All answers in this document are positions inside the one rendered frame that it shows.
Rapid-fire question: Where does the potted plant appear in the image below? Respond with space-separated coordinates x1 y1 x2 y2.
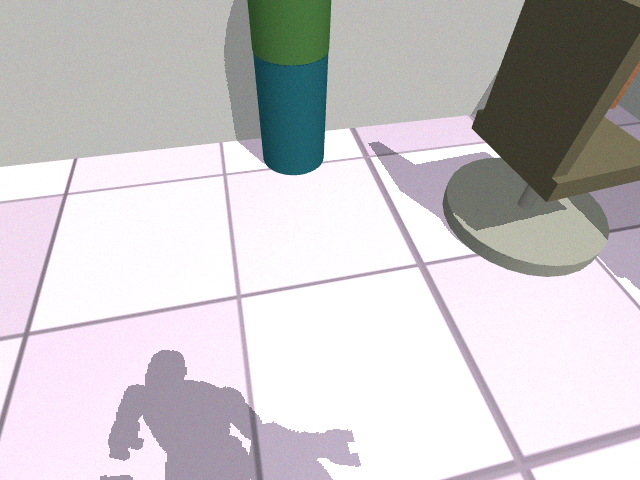
247 0 331 175

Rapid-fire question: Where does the office chair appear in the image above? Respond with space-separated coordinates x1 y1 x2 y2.
442 0 640 277

